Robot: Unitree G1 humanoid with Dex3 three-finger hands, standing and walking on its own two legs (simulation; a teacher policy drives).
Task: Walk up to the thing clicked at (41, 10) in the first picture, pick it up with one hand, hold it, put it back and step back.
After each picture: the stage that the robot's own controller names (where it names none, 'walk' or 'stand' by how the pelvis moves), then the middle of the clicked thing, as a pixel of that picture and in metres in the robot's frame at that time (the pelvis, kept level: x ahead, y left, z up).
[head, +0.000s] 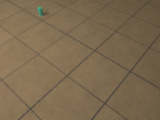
stand; (40, 11) +2.00 +0.64 -0.72
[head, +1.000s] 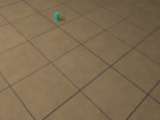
walk; (56, 17) +1.91 +0.30 -0.70
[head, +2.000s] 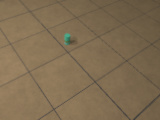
walk; (67, 39) +1.32 +0.16 -0.71
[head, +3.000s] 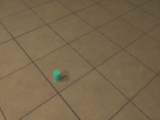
walk; (57, 76) +0.86 +0.21 -0.72
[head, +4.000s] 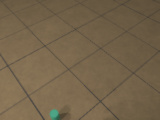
stand; (55, 116) +0.49 +0.23 -0.70
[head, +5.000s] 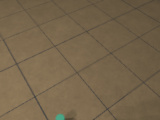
stand; out of the picture +0.44 +0.19 -0.72
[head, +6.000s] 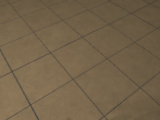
stand; out of the picture +0.41 +0.21 -0.73
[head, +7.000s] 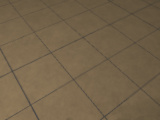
stand; out of the picture +0.40 +0.21 -0.73
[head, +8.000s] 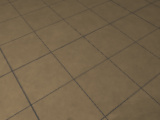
stand; out of the picture +0.39 +0.21 -0.73
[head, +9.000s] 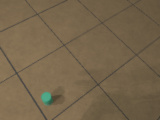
go down; (47, 99) +0.43 +0.22 -0.61
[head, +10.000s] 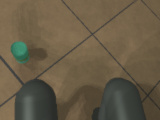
go down; (20, 53) +0.47 +0.25 -0.30
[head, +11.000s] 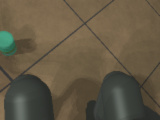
close in; (6, 44) +0.47 +0.27 -0.27
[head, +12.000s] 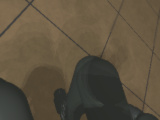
close; out of the picture +0.45 +0.30 -0.22
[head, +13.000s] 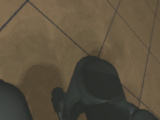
close; out of the picture +0.45 +0.31 -0.23
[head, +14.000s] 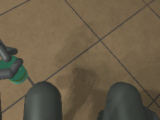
lift; (14, 70) +0.35 +0.25 -0.11
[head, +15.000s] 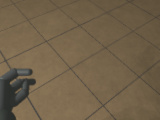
close; out of the picture +0.29 +0.31 -0.68
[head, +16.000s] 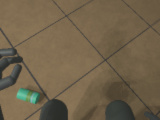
stand; (28, 95) +0.35 +0.33 -0.50
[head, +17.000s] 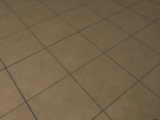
hold; out of the picture +0.33 +0.30 -0.68
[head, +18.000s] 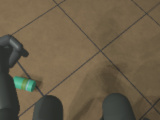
crouch; (23, 83) +0.40 +0.32 -0.47
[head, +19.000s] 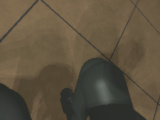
lower; out of the picture +0.40 +0.38 -0.25
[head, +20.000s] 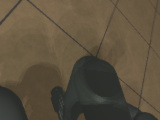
lower; out of the picture +0.40 +0.38 -0.25
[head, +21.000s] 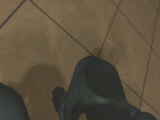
lower; out of the picture +0.40 +0.38 -0.25
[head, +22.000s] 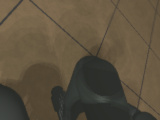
lower; out of the picture +0.40 +0.38 -0.25
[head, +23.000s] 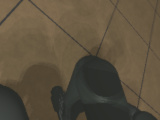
loosen; out of the picture +0.40 +0.38 -0.25
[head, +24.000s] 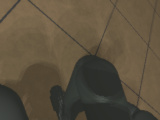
withdraw; out of the picture +0.40 +0.39 -0.25
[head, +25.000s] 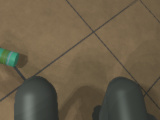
walk; (3, 56) +0.44 +0.33 -0.31
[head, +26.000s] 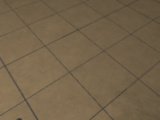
stand; out of the picture +0.39 +0.28 -0.68
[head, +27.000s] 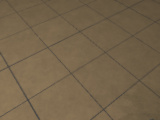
stand; out of the picture +0.41 +0.29 -0.69
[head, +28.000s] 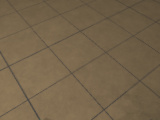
stand; out of the picture +0.42 +0.28 -0.69
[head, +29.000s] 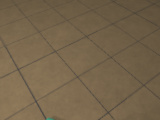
stand; out of the picture +0.46 +0.27 -0.75
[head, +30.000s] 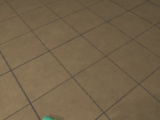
stand; out of the picture +0.46 +0.27 -0.75
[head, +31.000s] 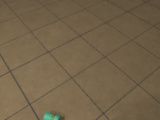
walk; (52, 118) +0.49 +0.26 -0.75
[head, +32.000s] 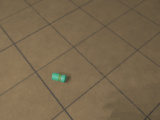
walk; (59, 77) +0.72 +0.26 -0.73
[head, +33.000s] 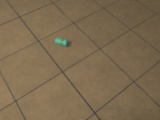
walk; (61, 42) +1.11 +0.21 -0.72
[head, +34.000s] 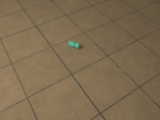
stand; (74, 44) +1.29 +0.15 -0.73
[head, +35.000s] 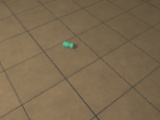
stand; (68, 45) +1.32 +0.17 -0.75
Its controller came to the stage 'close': yes
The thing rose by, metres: 0.22
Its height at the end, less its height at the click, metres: -0.02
